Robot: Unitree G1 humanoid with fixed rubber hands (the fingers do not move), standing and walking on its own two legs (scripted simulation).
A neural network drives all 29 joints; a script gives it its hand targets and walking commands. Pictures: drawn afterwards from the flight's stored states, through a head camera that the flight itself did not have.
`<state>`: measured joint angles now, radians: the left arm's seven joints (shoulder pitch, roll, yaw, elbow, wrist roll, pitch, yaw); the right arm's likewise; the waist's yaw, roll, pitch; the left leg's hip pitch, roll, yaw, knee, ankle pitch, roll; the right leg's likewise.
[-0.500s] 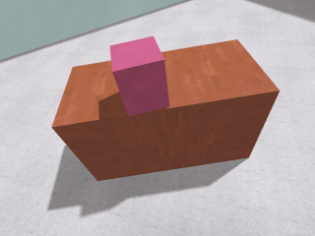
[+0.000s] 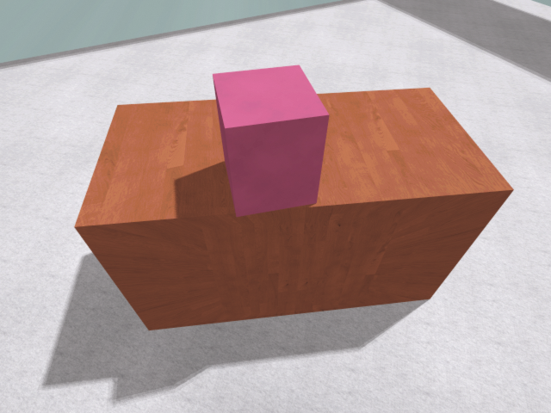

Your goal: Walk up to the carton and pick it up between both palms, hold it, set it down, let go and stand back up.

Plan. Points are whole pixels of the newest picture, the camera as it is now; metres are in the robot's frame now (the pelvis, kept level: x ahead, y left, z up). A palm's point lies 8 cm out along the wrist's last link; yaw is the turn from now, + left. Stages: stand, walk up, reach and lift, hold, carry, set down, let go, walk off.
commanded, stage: walk up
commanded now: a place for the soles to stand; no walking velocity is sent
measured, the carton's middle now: (267, 142) +0.70 +0.04 -0.01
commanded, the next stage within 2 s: none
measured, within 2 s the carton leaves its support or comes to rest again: neither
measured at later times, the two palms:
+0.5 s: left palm out of the picture +0.08 +0.29 -0.10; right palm out of the picture +0.14 -0.34 -0.07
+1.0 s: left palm out of the picture +0.12 +0.29 -0.09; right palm (515, 404) +0.17 -0.33 -0.09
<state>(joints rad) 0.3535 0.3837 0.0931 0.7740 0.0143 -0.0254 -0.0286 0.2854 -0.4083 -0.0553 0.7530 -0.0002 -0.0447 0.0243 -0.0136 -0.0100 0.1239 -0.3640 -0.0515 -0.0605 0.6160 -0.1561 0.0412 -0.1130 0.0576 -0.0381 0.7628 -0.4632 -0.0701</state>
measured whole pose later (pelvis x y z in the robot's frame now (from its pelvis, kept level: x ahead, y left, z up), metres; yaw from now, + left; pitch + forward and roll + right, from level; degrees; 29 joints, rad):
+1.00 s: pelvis +0.09 -0.03 +0.01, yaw +6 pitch -3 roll +0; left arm 0.29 0.38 0.08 0.82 0.00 0.00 -0.02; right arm 0.36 -0.40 -0.01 0.75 0.00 -0.02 0.00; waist -0.01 0.01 0.08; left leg -0.29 -0.05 -0.07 0.60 -0.22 0.02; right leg -0.27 -0.02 -0.04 0.67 -0.38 -0.03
